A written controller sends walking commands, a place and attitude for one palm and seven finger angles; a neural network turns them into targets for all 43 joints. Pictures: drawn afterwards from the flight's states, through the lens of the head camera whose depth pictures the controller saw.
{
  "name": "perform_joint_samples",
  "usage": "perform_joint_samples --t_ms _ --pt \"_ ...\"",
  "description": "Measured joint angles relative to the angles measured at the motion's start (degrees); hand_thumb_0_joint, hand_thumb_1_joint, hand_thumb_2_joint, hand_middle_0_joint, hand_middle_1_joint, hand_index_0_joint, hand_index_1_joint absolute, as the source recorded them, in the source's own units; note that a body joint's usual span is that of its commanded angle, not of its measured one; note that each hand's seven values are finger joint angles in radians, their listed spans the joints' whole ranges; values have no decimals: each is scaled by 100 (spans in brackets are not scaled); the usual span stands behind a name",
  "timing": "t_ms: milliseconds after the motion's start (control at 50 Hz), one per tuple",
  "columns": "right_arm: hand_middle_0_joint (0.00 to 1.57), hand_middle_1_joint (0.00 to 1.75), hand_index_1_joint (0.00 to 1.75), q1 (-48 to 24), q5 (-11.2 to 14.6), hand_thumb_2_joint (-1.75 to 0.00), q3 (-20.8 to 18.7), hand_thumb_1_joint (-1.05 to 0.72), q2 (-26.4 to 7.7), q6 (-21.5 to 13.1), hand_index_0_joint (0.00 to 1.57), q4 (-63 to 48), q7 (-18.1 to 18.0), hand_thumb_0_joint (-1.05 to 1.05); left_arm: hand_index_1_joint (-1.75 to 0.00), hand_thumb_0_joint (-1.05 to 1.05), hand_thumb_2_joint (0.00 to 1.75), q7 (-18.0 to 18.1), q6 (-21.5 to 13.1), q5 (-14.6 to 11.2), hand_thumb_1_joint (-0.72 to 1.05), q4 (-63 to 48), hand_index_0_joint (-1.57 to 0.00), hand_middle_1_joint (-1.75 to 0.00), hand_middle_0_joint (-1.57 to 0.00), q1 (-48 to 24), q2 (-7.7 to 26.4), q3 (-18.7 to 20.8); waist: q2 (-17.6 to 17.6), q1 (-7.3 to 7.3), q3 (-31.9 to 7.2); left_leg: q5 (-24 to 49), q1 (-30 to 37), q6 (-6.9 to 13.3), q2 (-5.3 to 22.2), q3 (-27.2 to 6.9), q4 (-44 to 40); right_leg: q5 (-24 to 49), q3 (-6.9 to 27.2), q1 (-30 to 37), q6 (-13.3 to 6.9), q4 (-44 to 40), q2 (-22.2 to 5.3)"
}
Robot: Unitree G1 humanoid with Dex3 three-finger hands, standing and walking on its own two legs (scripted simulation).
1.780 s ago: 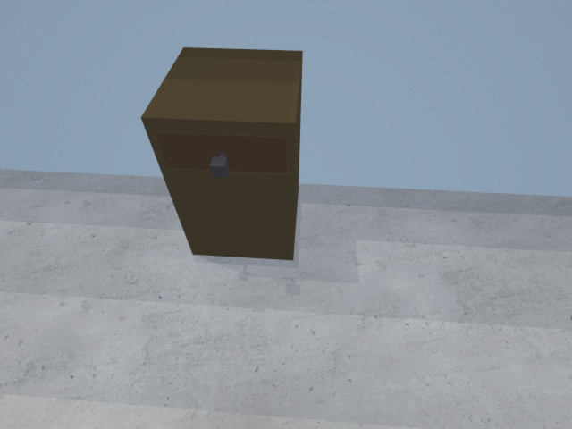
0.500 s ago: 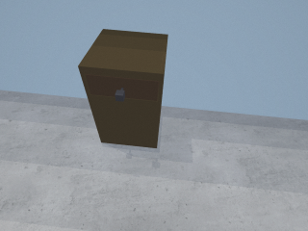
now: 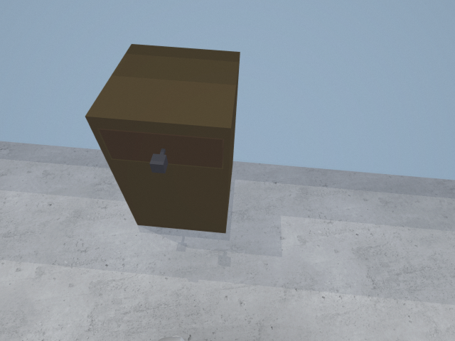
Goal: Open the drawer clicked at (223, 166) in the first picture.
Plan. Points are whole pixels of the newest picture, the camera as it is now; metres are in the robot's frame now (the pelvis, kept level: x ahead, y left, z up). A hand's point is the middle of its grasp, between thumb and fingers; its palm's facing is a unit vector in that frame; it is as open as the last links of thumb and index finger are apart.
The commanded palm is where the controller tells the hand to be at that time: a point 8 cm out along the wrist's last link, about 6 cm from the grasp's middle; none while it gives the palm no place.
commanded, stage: take the last steps up to it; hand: left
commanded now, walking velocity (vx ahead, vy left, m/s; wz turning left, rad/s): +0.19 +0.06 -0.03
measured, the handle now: (160, 158) +0.65 +0.24 -0.20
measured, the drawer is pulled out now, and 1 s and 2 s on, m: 0.00 0.00 0.00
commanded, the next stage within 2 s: come to a stop and stand still in 0.08 s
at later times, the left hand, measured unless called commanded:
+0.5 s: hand (144, 324) +0.18 +0.18 -0.17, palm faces +0.07 -0.97 -0.24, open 7.3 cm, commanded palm none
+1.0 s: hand out of the picture +0.14 +0.15 -0.17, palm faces -0.03 -0.97 -0.26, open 7.3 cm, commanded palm none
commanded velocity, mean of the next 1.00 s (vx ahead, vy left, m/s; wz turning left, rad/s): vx -0.09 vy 0.01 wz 0.00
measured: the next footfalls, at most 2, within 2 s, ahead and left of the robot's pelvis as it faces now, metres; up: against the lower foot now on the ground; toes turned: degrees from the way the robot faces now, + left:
left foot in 0.06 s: +0.10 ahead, +0.15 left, +0.00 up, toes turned +5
right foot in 0.26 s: +0.15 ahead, -0.10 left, +0.00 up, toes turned -5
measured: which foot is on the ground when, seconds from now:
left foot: up 0.00-0.04, down 0.06-0.28, up 0.30-0.56, down 0.58-1.00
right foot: down 0.00-0.06, up 0.08-0.24, down 0.26-0.58, up 0.60-0.88, down 0.90-1.00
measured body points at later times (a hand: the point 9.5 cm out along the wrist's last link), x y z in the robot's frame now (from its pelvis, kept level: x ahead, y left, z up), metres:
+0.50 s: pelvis +0.13 -0.01 +0.00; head +0.19 -0.02 +0.45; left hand +0.18 +0.23 -0.15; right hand +0.16 -0.24 -0.16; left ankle +0.11 +0.10 -0.71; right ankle +0.11 -0.09 -0.74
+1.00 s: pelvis +0.09 -0.04 +0.00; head +0.11 -0.06 +0.45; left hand +0.14 +0.20 -0.15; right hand +0.12 -0.27 -0.17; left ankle +0.14 +0.10 -0.74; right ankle +0.05 -0.14 -0.74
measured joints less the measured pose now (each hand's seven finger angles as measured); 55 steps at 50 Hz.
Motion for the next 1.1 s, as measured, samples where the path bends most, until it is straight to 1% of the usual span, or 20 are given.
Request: perform_joint_samples --t_ms 60,140,180,220,260,300,360,440,520,560,580,640,680,720,800,860,900,960,1000,1100 --pt "20 29 30 -180 -14 -90 15 -91 -101 -193 19 -241 -15 0 -30 0 89 -102 47 -32 94 80 -20 -30 -20 235 -83 -42 79 95 -102 455 392 -55 -6 29 -1192 -355 60 31 67 309 45" --pt "20 29 30 -277 -82 -90 44 -92 16 -275 19 -354 -109 0 -30 1 89 -155 160 -19 93 167 -20 -30 -20 229 -36 -56 -53 95 -86 270 557 -182 -118 165 -1040 -1224 201 -705 -2 2251 -23" --pt "20 30 30 -196 -88 -90 37 -94 -11 -297 20 -357 -173 -1 -30 1 89 -160 148 -20 93 137 -20 -30 -20 87 -33 -68 7 56 -33 265 747 -221 -151 122 -1242 -1234 149 -990 8 2552 -45" --pt "20 30 30 -109 -97 -90 75 -94 -70 -246 20 -268 -188 -1 -30 2 89 -139 120 -14 94 65 -20 -30 -20 -54 11 -59 120 63 55 244 938 -281 -136 61 -1367 -985 56 -987 46 1961 -63" --pt "20 30 30 -1 -44 -90 121 -94 -83 -142 20 -144 -200 -1 -30 2 89 -148 0 -30 94 -75 -20 -30 -20 -100 104 -66 112 104 94 66 1029 -354 -173 50 -1222 250 98 -755 102 886 -102" --pt "20 30 30 48 44 -90 137 -93 -110 31 20 17 -196 -1 -30 2 89 -84 -72 -43 94 -60 -20 -30 -20 -159 135 -86 188 104 73 -326 1017 -338 -151 -37 -894 4 52 -567 -1 825 -61" --pt "20 30 30 20 100 -90 79 -92 -167 259 20 146 -201 0 -30 1 89 -19 25 -41 93 -11 -20 -30 -20 -312 77 -151 356 27 71 -819 901 -253 -209 -145 -396 -361 -110 -311 -102 677 -3" --pt "20 30 30 -284 114 -90 47 -92 -137 423 20 101 -207 0 -30 0 89 124 115 -38 92 -88 -20 -30 -20 -550 32 -106 186 93 351 -1138 595 -248 -485 -90 176 -152 -45 -112 -137 330 -24" --pt "20 30 30 -599 104 -90 16 -91 -147 470 20 -96 -175 0 -30 0 89 150 230 -61 91 -129 -20 -30 -20 -657 49 -62 -5 137 548 -562 467 -299 -629 -4 -391 5 52 5 -88 67 -57" --pt "20 30 30 -673 85 -90 9 -91 -189 446 20 -214 -153 0 -30 0 89 152 298 -80 91 -111 -20 -30 -20 -641 68 -52 2 121 549 510 609 -267 -549 13 -1068 -77 76 -11 -3 163 -16" --pt "20 30 30 -661 61 -90 10 -91 -236 410 20 -279 -148 0 -30 0 89 151 343 -94 91 -115 -21 -30 -21 -616 66 -59 81 112 503 1083 665 -133 -458 -11 -1251 -153 53 -92 43 344 45" --pt "20 30 30 -721 -6 -90 54 -91 -201 378 20 -380 -180 0 -30 0 89 186 456 -102 91 -131 -21 -30 -21 -651 184 -55 -27 122 486 456 720 113 -486 114 -1169 -1346 487 -637 97 2058 145" --pt "20 30 30 -722 -39 -90 102 -91 -163 351 20 -441 -229 0 -30 0 89 177 503 -89 91 -153 -20 -30 -20 -712 240 -18 -28 114 479 416 733 123 -472 116 -1246 -1483 664 -885 139 2905 238" --pt "20 30 30 -719 -57 -90 143 -90 -144 331 20 -468 -262 0 -30 0 89 146 525 -92 91 -213 -20 -30 -20 -778 266 0 40 119 483 558 721 75 -426 83 -1372 -1374 728 -988 203 3230 266" --pt "20 30 30 -695 -65 -90 166 -91 -127 325 20 -424 -249 0 -30 0 89 76 507 -85 91 -326 -20 -30 -20 -765 289 -28 188 142 406 758 654 21 -313 52 -1545 -1239 697 -756 245 2540 153" --pt "21 30 30 -637 -51 -90 134 -92 -183 326 20 -358 -195 0 -30 0 89 33 463 -72 91 -317 -20 -30 -20 -650 281 -83 278 127 282 814 576 -75 -233 62 -1537 -867 592 -256 215 1264 54" --pt "21 30 30 -554 3 -90 117 -92 -164 339 20 -327 -157 0 -30 0 89 30 385 -49 91 -314 -20 -30 -20 -494 338 -116 149 135 147 761 443 -165 -273 152 -1362 -382 724 124 139 236 -39" --pt "20 30 30 -497 34 -90 63 -91 -266 405 20 -227 -97 0 -30 0 89 36 372 -32 91 -96 -20 -30 -20 -392 191 -197 333 4 155 434 488 -177 -246 -100 -1268 -361 669 194 132 231 110" --pt "20 30 30 -369 29 -90 63 -91 -310 374 20 -152 -98 0 -30 0 89 27 353 -48 91 6 -20 -30 -20 -301 102 -249 390 -59 102 812 605 -159 -225 -206 -1463 -298 630 269 115 176 178" --pt "20 30 30 -71 38 -90 99 -91 -275 358 20 187 -130 0 -30 0 89 90 327 -86 92 201 -20 -30 -20 -209 -11 -295 306 -95 5 955 864 -391 -130 -305 -1701 -209 551 533 37 -38 284"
